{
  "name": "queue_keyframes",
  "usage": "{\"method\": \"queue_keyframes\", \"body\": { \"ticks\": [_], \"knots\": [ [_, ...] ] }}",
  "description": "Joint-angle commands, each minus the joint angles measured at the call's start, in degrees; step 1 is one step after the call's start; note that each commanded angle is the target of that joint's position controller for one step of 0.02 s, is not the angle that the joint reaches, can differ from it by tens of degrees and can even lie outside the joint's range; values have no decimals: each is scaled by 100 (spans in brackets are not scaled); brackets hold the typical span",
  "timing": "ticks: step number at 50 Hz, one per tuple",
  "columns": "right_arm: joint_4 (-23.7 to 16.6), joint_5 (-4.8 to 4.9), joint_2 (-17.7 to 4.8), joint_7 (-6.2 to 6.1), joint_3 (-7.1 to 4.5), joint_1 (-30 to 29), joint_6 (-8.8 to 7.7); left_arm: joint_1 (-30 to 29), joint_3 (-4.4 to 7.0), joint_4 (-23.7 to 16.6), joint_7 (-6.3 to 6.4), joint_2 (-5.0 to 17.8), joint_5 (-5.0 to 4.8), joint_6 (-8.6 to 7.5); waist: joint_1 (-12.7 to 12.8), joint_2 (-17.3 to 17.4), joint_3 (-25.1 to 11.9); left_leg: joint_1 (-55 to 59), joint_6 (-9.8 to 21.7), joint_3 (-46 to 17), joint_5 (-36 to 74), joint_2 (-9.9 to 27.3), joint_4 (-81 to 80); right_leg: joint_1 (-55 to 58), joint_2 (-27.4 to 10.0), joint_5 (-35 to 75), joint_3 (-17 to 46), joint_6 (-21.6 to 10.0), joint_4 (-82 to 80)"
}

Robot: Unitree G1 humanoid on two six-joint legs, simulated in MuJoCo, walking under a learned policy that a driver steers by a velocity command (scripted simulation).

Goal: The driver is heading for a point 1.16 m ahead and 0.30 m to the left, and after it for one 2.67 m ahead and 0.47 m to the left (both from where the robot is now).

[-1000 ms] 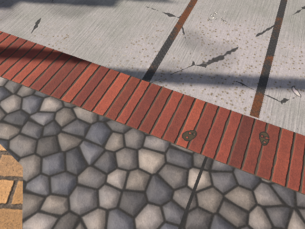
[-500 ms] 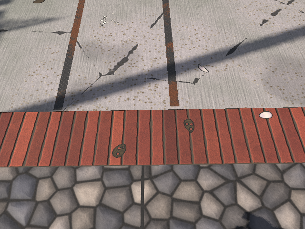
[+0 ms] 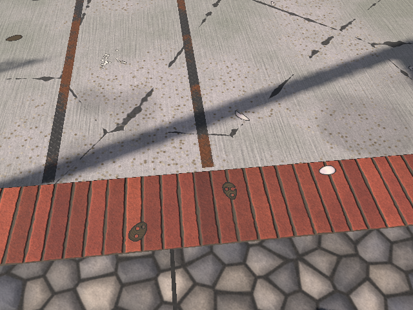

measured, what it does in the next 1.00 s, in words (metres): walks ahead: right foot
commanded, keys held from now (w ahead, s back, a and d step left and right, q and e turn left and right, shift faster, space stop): shift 0.12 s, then w+shift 0.76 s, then w+q+shift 0.12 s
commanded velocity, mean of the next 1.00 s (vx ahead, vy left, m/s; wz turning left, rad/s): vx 0.65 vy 0.00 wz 0.01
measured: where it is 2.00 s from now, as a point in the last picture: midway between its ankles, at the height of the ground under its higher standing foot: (160, 140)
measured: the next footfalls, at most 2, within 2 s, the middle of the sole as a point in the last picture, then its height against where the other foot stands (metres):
right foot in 0.84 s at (233, 304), level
left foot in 1.32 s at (182, 194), level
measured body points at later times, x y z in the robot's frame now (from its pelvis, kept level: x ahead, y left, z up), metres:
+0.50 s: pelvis +0.09 +0.05 +0.00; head +0.10 +0.07 +0.45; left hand +0.22 +0.31 -0.12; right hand +0.10 -0.23 -0.12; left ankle +0.06 +0.14 -0.73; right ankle +0.05 -0.10 -0.66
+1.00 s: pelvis +0.46 +0.01 +0.00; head +0.48 +0.01 +0.45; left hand +0.53 +0.28 -0.13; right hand +0.51 -0.26 -0.14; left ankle +0.35 +0.14 -0.62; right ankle +0.48 -0.06 -0.73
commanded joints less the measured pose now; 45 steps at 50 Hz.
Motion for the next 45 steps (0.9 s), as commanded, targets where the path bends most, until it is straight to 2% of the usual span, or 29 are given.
{"method": "queue_keyframes", "body": {
  "ticks": [1, 6, 7, 8, 9, 10, 11, 13, 15, 17, 18, 19, 20, 21, 22, 23, 24, 25, 27, 30, 32, 37, 39, 40, 41, 42, 43, 44, 45],
  "knots": [
    [-263, -2, -698, -60, -178, -203, -37, -235, 146, -368, -12, 637, 17, -232, -15, -367, -225, 541, 85, -128, 650, 143, -172, -500, -432, 553, 471, -245, -710],
    [-16, 30, -645, -107, -181, -106, -8, -28, 87, -221, 47, 507, -8, -289, -6, -252, -108, 538, 87, -148, 625, 150, -208, -559, -351, 487, 408, -204, -686],
    [90, 50, -629, -113, -186, 34, 3, 200, 129, -132, 73, 604, -36, -259, 55, -324, -307, 476, 93, 119, -291, -70, 9, -423, -290, -665, 412, -301, -807],
    [117, 120, -677, -104, -222, 52, -13, 416, 224, -92, 88, 875, -99, -220, 161, -572, -128, -23, 111, 407, -1346, -314, 438, -412, -449, -2243, 781, -537, -1075],
    [-9, 178, -726, -79, -246, -222, -73, 694, 277, -71, 92, 1083, -144, -221, 338, -891, 206, -803, 140, 541, -1669, -370, 993, -354, -966, -3463, 1603, -879, -1610],
    [-199, 283, -680, -38, -235, -525, -176, 782, 330, -25, 103, 1283, -200, -280, 404, -1247, 582, -1270, 267, 418, -1404, -205, 1617, -468, -1606, -3974, 2576, -1272, -2119],
    [-325, 360, -761, 0, -264, -713, -284, 760, 323, -8, 127, 1248, -227, -376, 410, -1259, 861, -1846, 430, 80, -1467, 101, 2055, -394, -1957, -3661, 3064, -1488, -2345],
    [-340, 382, -698, 96, -248, -653, -482, 549, 252, -61, 128, 964, -244, -544, 286, -967, 734, -2479, 670, -155, -1344, 462, 2069, 343, -2013, -2499, 2821, -1418, -2221],
    [-165, 326, -613, 195, -203, -292, -589, 254, 266, -136, 63, 981, -315, -562, 111, -866, 305, -1324, 715, 116, -1020, 373, 1034, 71, -1543, -1504, 1801, -1117, -2040],
    [265, 262, -606, 228, -239, 622, -601, -35, 271, -191, 16, 995, -317, -519, -355, -717, -78, 582, 496, 803, -1, -120, 355, -861, -1008, -1350, 931, -971, -1512],
    [469, -195, -680, 275, -271, 1469, -370, -11, 344, -34, -79, 1120, 164, -450, -739, -117, -228, 1730, 373, 1294, -367, -596, -62, -1447, -549, -1897, 518, -967, -898],
    [719, -278, -924, 238, -373, 2404, -339, -223, 279, -69, -93, 792, 231, -477, -1229, 675, -244, 3012, 433, 510, -820, -96, -157, -2608, -102, -1298, 87, -861, 868],
    [679, -355, -1577, 176, -444, 3153, -401, -771, 57, -482, -75, 15, 168, -573, -1507, 2190, -445, 3137, 835, -2542, -3380, 1641, -1445, -3833, 530, -1661, -92, -687, 3335],
    [472, -294, -1508, 153, -368, 2337, -364, -638, 40, -714, -96, 60, 77, -605, -898, 1540, -57, 2399, 1382, -4602, -4435, 2171, -2415, -4649, 553, -1007, 760, -766, 4081],
    [256, -199, -1450, 139, -368, 1626, -364, -678, 88, -675, -132, 342, 50, -604, -466, 654, 414, 1961, 1448, -4210, -4246, 2350, -2339, -4899, -55, -210, 686, -735, 4263],
    [162, -142, -1262, 143, -330, 1289, -419, -462, 120, -515, -202, 553, 117, -604, -219, 195, 283, 1638, 1298, -3425, -3534, 2007, -2159, -4428, -367, 298, 434, -628, 3991],
    [121, -118, -1130, 141, -281, 1133, -458, -204, 144, -351, -274, 625, 177, -581, -34, 216, 95, 1378, 1160, -2743, -3044, 1637, -2210, -3892, -532, 471, 254, -490, 3684],
    [141, -118, -959, 119, -221, 1153, -500, -133, 140, -261, -347, 630, 220, -522, -22, 399, 98, 1124, 1114, -2282, -2662, 1361, -2381, -3588, -578, 655, 76, -355, 3607],
    [336, -66, -806, 120, -172, 1480, -573, -379, 102, -319, -422, 541, 164, -408, -68, 536, 364, 990, 1184, -1742, -1994, 1126, -2644, -3638, -604, 1069, -129, -213, 3422],
    [496, 2, -814, 127, -178, 1941, -599, -1052, 47, -482, -414, 512, 101, -353, -226, 275, 570, 1291, 1251, -1124, -924, 996, -2857, -3864, -555, 1441, -414, -116, 2594],
    [542, 13, -802, 128, -167, 2064, -613, -1455, -16, -583, -428, 418, 57, -365, -304, 362, 611, 1351, 1217, -722, -242, 900, -2952, -3548, -463, 1730, -603, -129, 1850],
    [790, -10, -866, 69, -139, 2371, -620, -2149, -90, -785, -421, 407, 45, -392, -385, 423, 810, 2146, 1224, -170, 1889, 1159, -3059, -2985, -298, 1705, -963, -512, 673],
    [859, -30, -1016, 39, -143, 2326, -592, -1882, -72, -705, -335, 458, 76, -398, -154, 634, 478, 2362, 1112, 189, 4738, 1176, -2241, -2064, 112, 1158, -1226, -760, 476],
    [908, -62, -1162, 0, -169, 2354, -560, -1442, -20, -586, -274, 579, 92, -405, 100, 817, 132, 2461, 1062, 270, 6225, 1251, -1485, -1441, 347, 854, -1282, -864, 546],
    [931, -102, -1344, -45, -218, 2284, -500, -425, 76, -294, -198, 772, 88, -420, 602, 951, -413, 2294, 1002, 345, 6971, 1300, -298, -371, 534, 456, -1239, -987, 579],
    [873, -85, -1421, -70, -247, 2002, -450, 956, 183, 158, -113, 959, 99, -448, 1287, 801, -1019, 1436, 907, 488, 6394, 1119, 1321, 1287, 392, 503, -991, -1118, 330],
    [640, 2, -834, -5, -117, 2173, -462, 1744, 340, 375, -22, 1498, 254, -473, 1310, -124, -1836, -341, 862, 511, 3680, 572, 3516, 3099, -945, -1629, 706, -1345, 134],
    [438, 123, -394, 93, -42, 2289, -580, 1766, 394, 452, -82, 1729, 193, -500, 866, -1505, -2504, -1916, 770, -181, -962, -498, 5160, 3773, -2147, -3539, 4120, -1690, -1169],
    [307, 100, -826, 60, -143, 1665, -593, 1148, 361, 434, -117, 1426, 142, -500, 805, -796, -1603, -2690, 940, -623, -609, -207, 5537, 3141, -2031, -3232, 4120, -1546, -1619]
  ]
}}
